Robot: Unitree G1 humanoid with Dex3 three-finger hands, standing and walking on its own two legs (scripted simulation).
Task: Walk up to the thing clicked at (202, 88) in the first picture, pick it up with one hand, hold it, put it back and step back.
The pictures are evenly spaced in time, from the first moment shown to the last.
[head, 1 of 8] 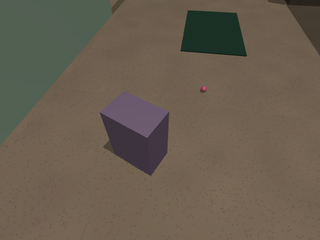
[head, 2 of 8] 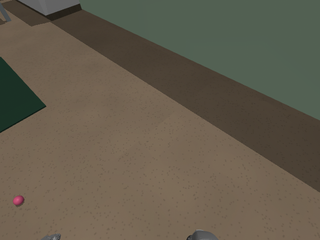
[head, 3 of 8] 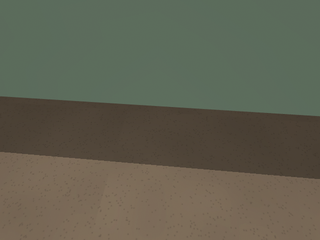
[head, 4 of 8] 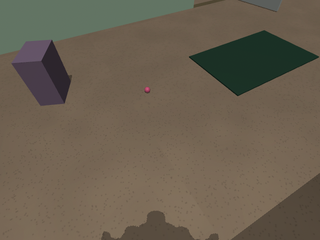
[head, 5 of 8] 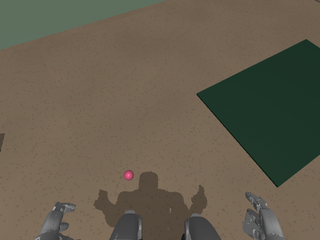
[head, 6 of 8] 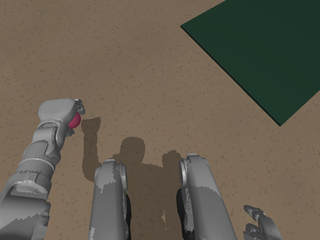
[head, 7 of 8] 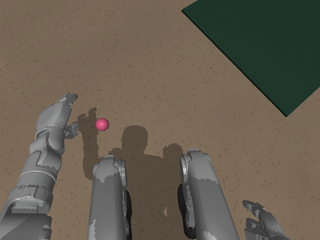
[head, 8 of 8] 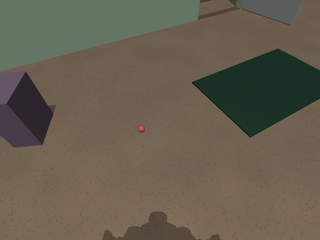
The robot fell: no
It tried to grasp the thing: yes
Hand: left
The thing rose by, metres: 0.69
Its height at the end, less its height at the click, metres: +0.00
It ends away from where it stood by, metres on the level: 0.01
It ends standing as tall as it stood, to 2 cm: yes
